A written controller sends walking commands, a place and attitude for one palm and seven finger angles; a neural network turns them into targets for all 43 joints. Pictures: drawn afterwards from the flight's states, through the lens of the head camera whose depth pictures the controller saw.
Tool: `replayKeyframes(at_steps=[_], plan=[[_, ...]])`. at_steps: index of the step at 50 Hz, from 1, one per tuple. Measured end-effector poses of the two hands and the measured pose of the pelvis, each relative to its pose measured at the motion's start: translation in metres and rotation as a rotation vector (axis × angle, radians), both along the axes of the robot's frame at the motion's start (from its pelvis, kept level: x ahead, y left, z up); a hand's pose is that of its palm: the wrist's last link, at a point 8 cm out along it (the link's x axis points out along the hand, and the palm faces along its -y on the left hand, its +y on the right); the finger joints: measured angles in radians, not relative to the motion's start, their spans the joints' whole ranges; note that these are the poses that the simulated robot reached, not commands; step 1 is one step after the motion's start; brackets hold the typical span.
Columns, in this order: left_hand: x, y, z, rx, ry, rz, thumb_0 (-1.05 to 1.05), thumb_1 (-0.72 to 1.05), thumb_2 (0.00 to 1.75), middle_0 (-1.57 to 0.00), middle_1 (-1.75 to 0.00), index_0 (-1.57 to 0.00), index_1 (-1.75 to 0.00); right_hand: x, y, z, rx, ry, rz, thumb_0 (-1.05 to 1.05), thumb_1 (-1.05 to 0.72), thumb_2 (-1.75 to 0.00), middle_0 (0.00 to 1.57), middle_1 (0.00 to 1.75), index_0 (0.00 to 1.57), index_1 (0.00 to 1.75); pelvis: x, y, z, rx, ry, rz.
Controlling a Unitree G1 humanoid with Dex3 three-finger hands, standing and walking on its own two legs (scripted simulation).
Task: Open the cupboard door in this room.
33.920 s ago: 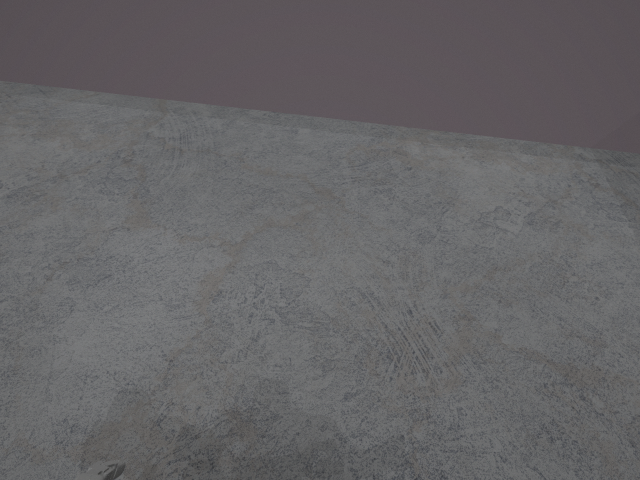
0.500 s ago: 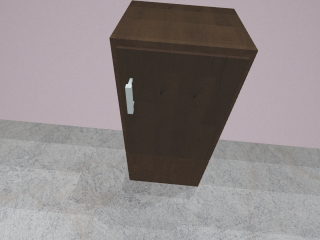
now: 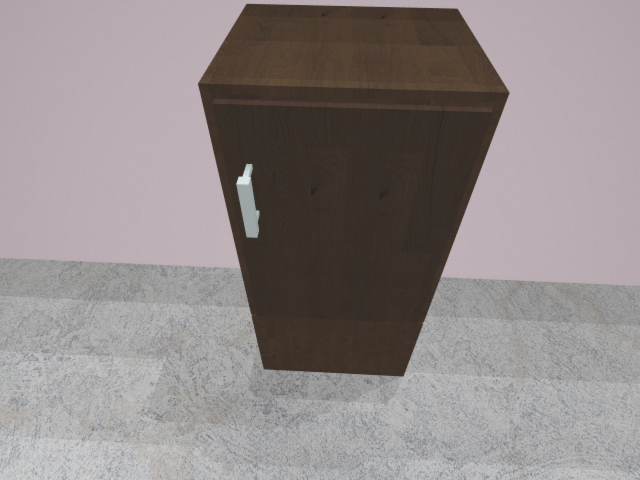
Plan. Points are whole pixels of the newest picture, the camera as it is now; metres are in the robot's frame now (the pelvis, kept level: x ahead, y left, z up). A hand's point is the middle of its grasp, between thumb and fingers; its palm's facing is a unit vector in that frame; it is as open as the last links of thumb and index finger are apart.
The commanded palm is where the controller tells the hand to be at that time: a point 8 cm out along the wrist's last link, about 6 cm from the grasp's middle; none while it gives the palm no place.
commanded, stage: come to a stop and stand still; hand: left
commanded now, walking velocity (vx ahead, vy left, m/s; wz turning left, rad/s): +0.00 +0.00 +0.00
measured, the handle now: (250, 201) +0.56 +0.15 +0.02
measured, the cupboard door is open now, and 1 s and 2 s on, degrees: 0 0 0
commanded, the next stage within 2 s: look again from close up in 0.68 s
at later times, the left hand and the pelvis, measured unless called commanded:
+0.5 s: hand out of the picture +0.05 +0.16 -0.16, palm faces -0.01 -0.97 -0.22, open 7.3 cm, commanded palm none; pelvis +0.03 -0.02 +0.01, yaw -1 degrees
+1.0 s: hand out of the picture +0.03 +0.14 -0.16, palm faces +0.01 -0.98 -0.20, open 7.4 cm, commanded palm none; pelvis +0.03 -0.03 +0.01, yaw -1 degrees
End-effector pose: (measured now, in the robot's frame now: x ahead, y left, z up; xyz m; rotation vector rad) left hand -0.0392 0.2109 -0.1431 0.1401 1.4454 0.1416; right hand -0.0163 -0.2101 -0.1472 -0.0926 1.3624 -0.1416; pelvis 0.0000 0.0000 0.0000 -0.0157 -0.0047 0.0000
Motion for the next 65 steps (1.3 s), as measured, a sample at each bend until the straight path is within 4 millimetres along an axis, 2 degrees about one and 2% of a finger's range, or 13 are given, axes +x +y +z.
replayKeyframes(at_steps=[10,18,24,41,65], plan=[[0.064,0.008,0.012,0.043,-0.109,-0.029,0.01,0.91,0.90,-0.20,-0.30,-0.20,-0.30,0.021,-0.005,0.000,0.006,0.011,0.011,0.02,-0.93,-0.90,0.20,0.30,0.20,0.30,0.019,-0.004,0.005,0.025,-0.001,-0.012],[0.087,0.005,0.014,0.054,-0.128,-0.044,0.01,0.92,0.90,-0.20,-0.30,-0.20,-0.30,0.033,-0.016,0.003,-0.008,0.017,0.014,0.01,-0.92,-0.90,0.20,0.30,0.20,0.30,0.026,-0.011,0.007,0.031,-0.001,-0.015],[0.086,-0.001,0.013,0.046,-0.109,-0.042,0.01,0.92,0.90,-0.20,-0.30,-0.20,-0.30,0.041,-0.025,0.005,-0.019,0.022,0.020,0.01,-0.92,-0.90,0.20,0.30,0.20,0.30,0.030,-0.017,0.008,0.032,0.001,-0.015],[0.063,-0.018,0.009,0.018,-0.047,-0.014,0.01,0.91,0.90,-0.20,-0.30,-0.20,-0.30,0.059,-0.042,0.010,-0.044,0.005,0.041,0.01,-0.92,-0.90,0.20,0.30,0.20,0.30,0.031,-0.029,0.010,0.031,-0.002,-0.011],[0.065,-0.020,0.012,0.031,-0.072,-0.013,0.01,0.91,0.90,-0.20,-0.30,-0.20,-0.30,0.048,-0.049,0.011,-0.037,0.025,0.044,0.00,-0.91,-0.90,0.20,0.30,0.20,0.30,0.025,-0.038,0.011,0.031,-0.004,-0.005]])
